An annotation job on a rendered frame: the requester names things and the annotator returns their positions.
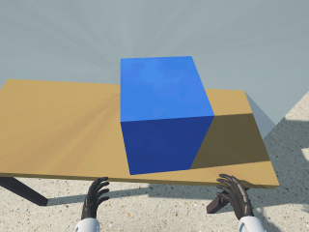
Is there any left robot hand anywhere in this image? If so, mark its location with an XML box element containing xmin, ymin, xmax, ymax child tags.
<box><xmin>81</xmin><ymin>177</ymin><xmax>110</xmax><ymax>220</ymax></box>

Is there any carton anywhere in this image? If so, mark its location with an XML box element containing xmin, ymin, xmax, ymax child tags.
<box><xmin>120</xmin><ymin>56</ymin><xmax>215</xmax><ymax>175</ymax></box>

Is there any table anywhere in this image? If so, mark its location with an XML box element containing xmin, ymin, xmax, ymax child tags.
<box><xmin>0</xmin><ymin>78</ymin><xmax>280</xmax><ymax>215</ymax></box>

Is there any right robot hand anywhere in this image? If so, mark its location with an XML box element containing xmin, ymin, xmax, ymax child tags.
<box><xmin>216</xmin><ymin>173</ymin><xmax>254</xmax><ymax>220</ymax></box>

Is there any robot right forearm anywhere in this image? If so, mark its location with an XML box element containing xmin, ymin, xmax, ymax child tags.
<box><xmin>237</xmin><ymin>216</ymin><xmax>266</xmax><ymax>232</ymax></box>

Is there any robot left forearm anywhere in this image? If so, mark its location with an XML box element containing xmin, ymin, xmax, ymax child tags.
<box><xmin>74</xmin><ymin>217</ymin><xmax>100</xmax><ymax>232</ymax></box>

